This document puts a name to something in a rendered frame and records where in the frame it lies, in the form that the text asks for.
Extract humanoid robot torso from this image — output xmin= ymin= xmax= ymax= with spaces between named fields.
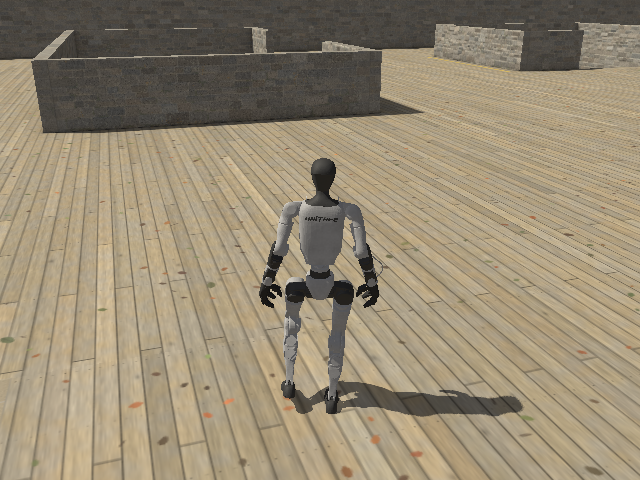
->
xmin=298 ymin=196 xmax=345 ymax=300

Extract robot left hand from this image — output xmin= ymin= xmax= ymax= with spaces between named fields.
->
xmin=259 ymin=283 xmax=282 ymax=308

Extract robot right upper arm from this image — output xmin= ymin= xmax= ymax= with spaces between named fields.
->
xmin=343 ymin=202 xmax=369 ymax=259

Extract robot right forearm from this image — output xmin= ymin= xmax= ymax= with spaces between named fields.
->
xmin=358 ymin=243 xmax=378 ymax=287

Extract robot left upper arm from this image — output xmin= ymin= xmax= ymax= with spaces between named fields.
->
xmin=273 ymin=201 xmax=302 ymax=257

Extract robot right hand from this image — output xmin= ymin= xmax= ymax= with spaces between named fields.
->
xmin=356 ymin=283 xmax=379 ymax=308

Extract robot left forearm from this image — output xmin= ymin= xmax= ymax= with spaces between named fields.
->
xmin=262 ymin=241 xmax=283 ymax=286

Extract robot left foot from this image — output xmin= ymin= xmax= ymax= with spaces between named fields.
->
xmin=281 ymin=380 xmax=296 ymax=399

